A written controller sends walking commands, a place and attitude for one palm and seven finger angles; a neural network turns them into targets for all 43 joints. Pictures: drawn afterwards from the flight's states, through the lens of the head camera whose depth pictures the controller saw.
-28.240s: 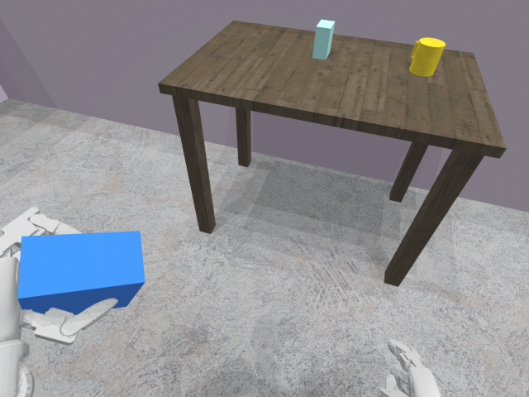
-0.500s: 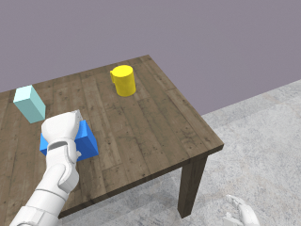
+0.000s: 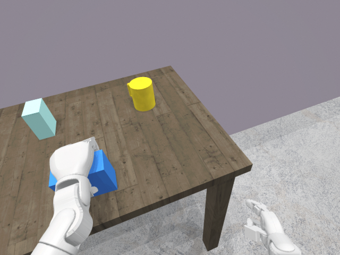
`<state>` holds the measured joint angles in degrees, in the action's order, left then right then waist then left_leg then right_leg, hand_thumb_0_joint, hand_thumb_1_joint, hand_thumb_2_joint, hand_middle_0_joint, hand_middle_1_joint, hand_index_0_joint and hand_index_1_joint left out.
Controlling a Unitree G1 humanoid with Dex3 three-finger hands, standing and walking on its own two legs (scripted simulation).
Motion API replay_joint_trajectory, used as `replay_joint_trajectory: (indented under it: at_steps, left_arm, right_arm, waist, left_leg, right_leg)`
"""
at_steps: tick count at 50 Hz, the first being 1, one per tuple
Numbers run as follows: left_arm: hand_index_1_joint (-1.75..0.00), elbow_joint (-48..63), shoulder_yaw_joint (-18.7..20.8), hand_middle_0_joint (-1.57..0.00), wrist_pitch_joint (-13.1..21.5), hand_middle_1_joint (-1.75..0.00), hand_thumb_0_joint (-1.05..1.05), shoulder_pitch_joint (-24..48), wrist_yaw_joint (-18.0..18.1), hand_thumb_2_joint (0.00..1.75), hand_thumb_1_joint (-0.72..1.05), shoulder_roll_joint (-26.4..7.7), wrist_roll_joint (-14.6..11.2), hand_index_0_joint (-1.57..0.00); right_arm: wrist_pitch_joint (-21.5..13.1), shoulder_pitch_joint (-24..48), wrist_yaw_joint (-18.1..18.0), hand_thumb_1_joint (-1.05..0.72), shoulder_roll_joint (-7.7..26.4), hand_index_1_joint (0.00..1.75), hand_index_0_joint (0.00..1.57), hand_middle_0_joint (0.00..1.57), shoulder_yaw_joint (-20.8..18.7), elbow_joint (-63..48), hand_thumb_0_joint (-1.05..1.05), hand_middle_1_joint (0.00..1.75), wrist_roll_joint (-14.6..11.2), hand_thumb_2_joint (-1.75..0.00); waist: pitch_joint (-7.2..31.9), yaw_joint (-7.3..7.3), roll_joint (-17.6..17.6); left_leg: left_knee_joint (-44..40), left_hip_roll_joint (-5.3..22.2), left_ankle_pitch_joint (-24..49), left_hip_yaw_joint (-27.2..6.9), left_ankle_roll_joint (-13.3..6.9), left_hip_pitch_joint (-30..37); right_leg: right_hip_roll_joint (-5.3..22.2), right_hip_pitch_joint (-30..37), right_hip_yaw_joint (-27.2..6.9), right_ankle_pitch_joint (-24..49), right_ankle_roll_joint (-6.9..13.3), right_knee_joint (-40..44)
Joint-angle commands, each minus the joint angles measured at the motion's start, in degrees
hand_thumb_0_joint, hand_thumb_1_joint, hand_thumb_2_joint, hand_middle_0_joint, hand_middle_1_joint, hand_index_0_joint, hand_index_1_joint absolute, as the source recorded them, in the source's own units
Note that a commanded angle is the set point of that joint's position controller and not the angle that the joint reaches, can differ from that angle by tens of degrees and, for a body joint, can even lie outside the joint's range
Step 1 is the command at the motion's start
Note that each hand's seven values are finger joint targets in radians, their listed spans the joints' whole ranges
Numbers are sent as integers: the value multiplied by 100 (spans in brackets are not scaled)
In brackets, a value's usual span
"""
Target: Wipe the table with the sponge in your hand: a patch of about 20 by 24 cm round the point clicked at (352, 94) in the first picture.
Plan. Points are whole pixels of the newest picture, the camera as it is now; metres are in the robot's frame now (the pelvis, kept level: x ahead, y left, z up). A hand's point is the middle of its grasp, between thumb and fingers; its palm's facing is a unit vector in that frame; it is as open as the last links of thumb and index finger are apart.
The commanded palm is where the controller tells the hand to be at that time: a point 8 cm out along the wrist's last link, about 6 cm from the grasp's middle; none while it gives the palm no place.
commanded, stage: wipe back along the middle lane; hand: left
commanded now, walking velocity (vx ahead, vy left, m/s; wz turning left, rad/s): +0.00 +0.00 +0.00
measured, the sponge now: (88, 180) +0.27 +0.25 +0.04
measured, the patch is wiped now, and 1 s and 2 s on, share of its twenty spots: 0.60 0.70 0.90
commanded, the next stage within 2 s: slide across to the third lane in 0.10 s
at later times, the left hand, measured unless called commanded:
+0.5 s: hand (93, 179) +0.25 +0.21 +0.08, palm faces +0.06 -0.08 -0.99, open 9.8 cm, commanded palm +0.22 +0.18 +0.13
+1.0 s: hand (120, 172) +0.27 +0.16 +0.08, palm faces +0.07 -0.07 -1.00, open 9.8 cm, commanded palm +0.25 +0.14 +0.13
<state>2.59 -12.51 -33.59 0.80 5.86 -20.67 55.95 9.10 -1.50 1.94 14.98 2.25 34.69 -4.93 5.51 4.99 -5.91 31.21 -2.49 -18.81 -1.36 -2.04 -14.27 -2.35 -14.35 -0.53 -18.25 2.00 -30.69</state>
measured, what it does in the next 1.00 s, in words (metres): stands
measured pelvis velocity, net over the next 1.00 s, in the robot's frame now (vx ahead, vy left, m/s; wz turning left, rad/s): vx -0.03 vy -0.03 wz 0.02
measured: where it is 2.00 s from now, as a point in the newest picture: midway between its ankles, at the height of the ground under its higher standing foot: outside the picture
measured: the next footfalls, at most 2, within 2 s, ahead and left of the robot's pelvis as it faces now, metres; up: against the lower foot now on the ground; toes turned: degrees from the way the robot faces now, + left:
none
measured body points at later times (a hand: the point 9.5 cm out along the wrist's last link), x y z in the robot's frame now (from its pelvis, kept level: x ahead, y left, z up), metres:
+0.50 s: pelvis -0.02 -0.02 +0.00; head -0.04 -0.07 +0.45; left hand +0.24 +0.21 +0.14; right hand +0.22 -0.23 -0.09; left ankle -0.03 +0.10 -0.73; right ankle -0.03 -0.10 -0.73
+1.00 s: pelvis -0.03 -0.03 +0.00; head -0.06 -0.09 +0.44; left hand +0.27 +0.16 +0.14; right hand +0.22 -0.22 -0.09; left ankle -0.03 +0.10 -0.73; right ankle -0.03 -0.10 -0.73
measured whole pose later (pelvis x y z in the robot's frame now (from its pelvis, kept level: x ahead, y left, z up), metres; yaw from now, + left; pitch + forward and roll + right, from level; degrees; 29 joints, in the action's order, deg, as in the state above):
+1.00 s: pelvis -0.03 -0.03 +0.00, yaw +1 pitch -1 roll +1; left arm -10.1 -23.6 -37.0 13.7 6.5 -14.3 55.7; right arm 7.8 -0.8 2.3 14.5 1.6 38.6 -5.2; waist 5.4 5.6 -5.9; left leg 31.2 -2.0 -16.4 -3.0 0.3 -14.2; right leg -2.8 -15.2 1.3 -17.6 4.3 -33.5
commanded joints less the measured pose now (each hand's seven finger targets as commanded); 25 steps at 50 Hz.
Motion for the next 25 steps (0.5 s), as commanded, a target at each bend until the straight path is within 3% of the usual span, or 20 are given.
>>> replay_joint_trajectory:
  at_steps: [1, 3, 4, 8, 9, 10, 12, 13, 14, 16, 18, 19, 22, 23, 24, 25]
  left_arm:
    - [-160, 420, 52, -120, -45, -160, 0, -59, -242, 130, 10, -207, -354, -120]
    - [-160, 510, 273, -120, -63, -160, 0, -267, -237, 130, 10, -425, -363, -120]
    - [-160, 629, 29, -120, -63, -160, 0, -107, -258, 130, 10, -186, -377, -120]
    - [-160, 635, 284, -120, -27, -160, 0, -518, -215, 130, 10, -408, -357, -120]
    - [-160, 707, 73, -120, -19, -160, 0, -487, -221, 130, 10, -172, -401, -120]
    - [-160, 704, 72, -120, -5, -160, 0, -436, -220, 130, 10, -200, -402, -120]
    - [-160, 725, 120, -120, -30, -160, 0, -97, -197, 130, 10, -318, -366, -120]
    - [-160, 815, 152, -120, -83, -160, 0, 179, -190, 130, 10, -420, -288, -120]
    - [-160, 938, -152, -120, -85, -160, 0, 572, -195, 130, 10, -154, -255, -120]
    - [-160, 833, -244, -120, -68, -160, 0, 605, -192, 130, 10, -86, -283, -120]
    - [-160, 892, -172, -120, -55, -160, 0, 790, -201, 130, 10, -232, -211, -120]
    - [-160, 1031, -394, -120, -3, -160, 0, 1013, -209, 130, 10, -21, -235, -120]
    - [-160, 758, -423, -120, 69, -160, 0, 1269, -226, 130, 10, -58, -240, -120]
    - [-160, 616, -210, -120, 42, -160, 0, 1288, -189, 130, 10, -258, -211, -120]
    - [-160, 618, -619, -120, 63, -160, 0, 1541, -197, 130, 10, 184, -221, -120]
    - [-160, 463, -628, -120, 98, -160, 0, 1566, -185, 130, 10, 192, -233, -120]
  right_arm:
    - [-324, 1138, -59, -90, 571, 30, 20, 20, -190, -973, 0, 30, -38, -90]
    - [-323, 1272, -65, -90, 589, 30, 20, 20, -193, -978, 0, 30, -20, -90]
    - [-331, 1227, -70, -90, 551, 30, 20, 20, -176, -1023, 0, 30, -29, -90]
    - [-351, 1312, -53, -90, 583, 30, 20, 20, -197, -980, 0, 30, -19, -90]
    - [-363, 1254, -57, -90, 540, 30, 20, 20, -188, -1027, 0, 30, -31, -90]
    - [-368, 1214, -65, -90, 551, 30, 20, 20, -196, -997, 0, 30, -33, -90]
    - [-343, 1239, -106, -90, 578, 30, 20, 20, -218, -960, 0, 30, -22, -90]
    - [-347, 1385, -127, -90, 603, 30, 20, 20, -212, -958, 0, 30, -7, -90]
    - [-375, 1299, -136, -90, 562, 30, 20, 20, -218, -987, 0, 30, -11, -90]
    - [-419, 1274, -137, -90, 563, 30, 20, 20, -250, -949, 0, 30, -16, -90]
    - [-452, 1391, -142, -90, 561, 30, 20, 20, -246, -946, 0, 30, -5, -90]
    - [-490, 1317, -147, -90, 520, 30, 20, 20, -243, -981, 0, 30, -12, -90]
    - [-511, 1265, -183, -90, 547, 30, 20, 20, -246, -874, 0, 30, -1, -90]
    - [-528, 1371, -188, -90, 547, 30, 20, 20, -237, -858, 0, 30, -12, -90]
    - [-556, 1336, -190, -90, 497, 30, 20, 20, -207, -870, 0, 30, -25, -90]
    - [-576, 1266, -179, -90, 501, 30, 20, 20, -220, -830, 0, 30, -27, -90]
  waist:
    - [669, -29, 970]
    - [672, 69, 933]
    - [682, -5, 929]
    - [491, 88, 875]
    - [475, 38, 945]
    - [452, 15, 913]
    - [386, -10, 985]
    - [352, -7, 836]
    - [481, -88, 844]
    - [412, -89, 839]
    - [521, -40, 760]
    - [649, -88, 782]
    - [574, -136, 966]
    - [500, -92, 945]
    - [466, -170, 935]
    - [430, -169, 970]
  left_leg:
    - [-274, 81, 2053, -37, -43, 45]
    - [-318, 81, 1937, -77, -45, 48]
    - [-294, 75, 1925, -24, -59, 35]
    - [-334, 77, 1797, -55, -49, 3]
    - [-331, 69, 1763, -8, -64, -33]
    - [-341, 76, 1737, -6, -67, -14]
    - [-384, 80, 1578, -16, -75, -42]
    - [-418, 84, 1449, -63, -86, 28]
    - [-378, 66, 1476, -34, -108, 75]
    - [-401, 77, 1446, -65, -121, 139]
    - [-407, 70, 1385, -101, -122, 210]
    - [-370, 49, 1421, -69, -141, 243]
    - [-397, 43, 1292, -63, -140, 212]
    - [-438, 63, 1174, -106, -125, 204]
    - [-416, 47, 1127, -56, -129, 197]
    - [-427, 52, 1083, -77, -125, 204]
  right_leg:
    - [19, 683, -37, 2518, 157, 195]
    - [-14, 695, -148, 2380, 181, 226]
    - [25, 699, -46, 2354, 144, 215]
    - [-28, 610, -182, 2197, 184, 264]
    - [9, 643, -89, 2154, 142, 261]
    - [7, 601, -101, 2126, 141, 292]
    - [16, 540, -135, 1899, 134, 356]
    - [-22, 401, -252, 1669, 175, 409]
    - [12, 410, -131, 1635, 155, 361]
    - [7, 337, -95, 1545, 160, 400]
    - [-33, 335, -210, 1422, 202, 393]
    - [10, 398, -108, 1457, 169, 368]
    - [22, 362, -125, 1373, 139, 439]
    - [-23, 286, -244, 1179, 183, 471]
    - [19, 223, -83, 1103, 144, 456]
    - [9, 171, -66, 1049, 150, 469]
